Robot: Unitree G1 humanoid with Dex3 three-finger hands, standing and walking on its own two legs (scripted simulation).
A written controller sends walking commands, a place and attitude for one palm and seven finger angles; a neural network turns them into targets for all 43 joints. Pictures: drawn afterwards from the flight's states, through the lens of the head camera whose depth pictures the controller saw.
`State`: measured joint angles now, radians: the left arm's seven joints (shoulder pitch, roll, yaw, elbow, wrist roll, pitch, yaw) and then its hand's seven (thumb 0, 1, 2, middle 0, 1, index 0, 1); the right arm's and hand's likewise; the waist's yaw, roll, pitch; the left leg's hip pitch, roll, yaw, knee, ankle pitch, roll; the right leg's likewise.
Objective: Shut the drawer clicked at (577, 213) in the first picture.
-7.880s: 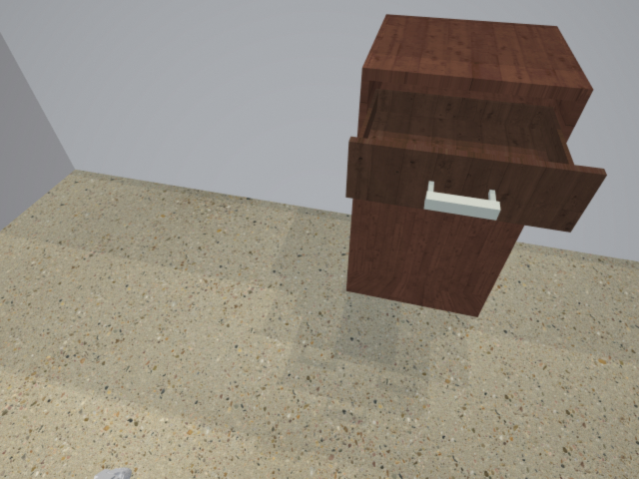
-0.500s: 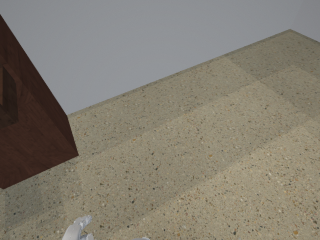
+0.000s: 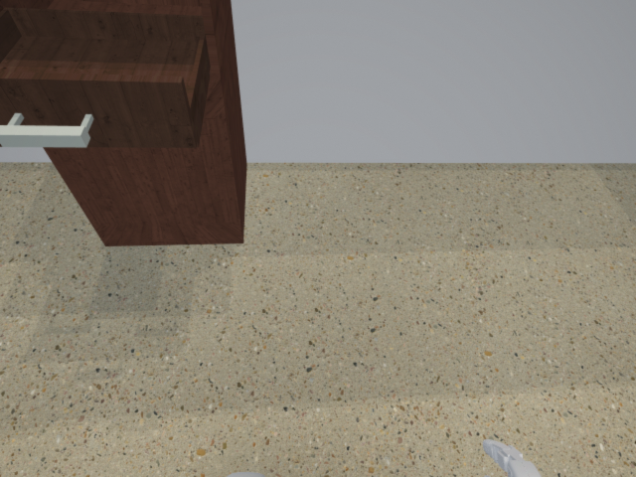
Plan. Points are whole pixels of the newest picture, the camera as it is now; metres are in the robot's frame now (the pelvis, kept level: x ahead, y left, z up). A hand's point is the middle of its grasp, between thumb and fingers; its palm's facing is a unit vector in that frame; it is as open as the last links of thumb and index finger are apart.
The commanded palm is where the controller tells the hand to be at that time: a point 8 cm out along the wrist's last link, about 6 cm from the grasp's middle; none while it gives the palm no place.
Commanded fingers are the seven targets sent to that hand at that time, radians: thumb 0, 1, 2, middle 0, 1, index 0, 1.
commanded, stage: turn to face it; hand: left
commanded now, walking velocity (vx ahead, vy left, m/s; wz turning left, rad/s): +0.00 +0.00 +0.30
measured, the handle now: (48, 127) +0.58 +0.53 +0.02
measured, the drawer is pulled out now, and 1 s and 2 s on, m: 0.28 0.28 0.28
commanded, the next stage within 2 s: take the last steps up to it in 0.26 s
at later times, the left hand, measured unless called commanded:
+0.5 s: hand out of the picture +0.07 +0.19 -0.14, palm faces +0.16 -0.96 -0.25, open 7.4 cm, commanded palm none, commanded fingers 0.00 0.90 0.90 -0.20 -0.30 -0.20 -0.30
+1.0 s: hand out of the picture -0.07 +0.15 -0.16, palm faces +0.38 -0.92 -0.13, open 7.4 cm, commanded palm none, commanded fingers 0.00 0.90 0.90 -0.20 -0.30 -0.20 -0.30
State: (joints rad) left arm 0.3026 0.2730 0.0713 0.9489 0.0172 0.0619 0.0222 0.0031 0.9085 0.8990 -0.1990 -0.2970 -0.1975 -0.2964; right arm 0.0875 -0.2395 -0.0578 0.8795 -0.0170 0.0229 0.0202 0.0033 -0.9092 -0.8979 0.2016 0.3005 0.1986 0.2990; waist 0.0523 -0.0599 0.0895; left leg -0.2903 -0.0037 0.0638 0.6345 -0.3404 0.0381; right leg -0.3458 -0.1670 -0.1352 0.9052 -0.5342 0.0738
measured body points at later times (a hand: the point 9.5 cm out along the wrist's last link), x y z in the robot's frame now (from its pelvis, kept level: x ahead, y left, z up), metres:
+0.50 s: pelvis +0.00 -0.02 +0.01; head +0.01 -0.03 +0.46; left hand +0.06 +0.24 -0.12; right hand +0.04 -0.25 -0.15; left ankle +0.00 +0.10 -0.72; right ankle +0.01 -0.12 -0.73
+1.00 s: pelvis +0.11 +0.06 +0.00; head +0.13 +0.08 +0.45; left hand -0.08 +0.20 -0.14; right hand +0.25 -0.14 -0.14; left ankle +0.14 +0.18 -0.73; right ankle +0.01 -0.12 -0.72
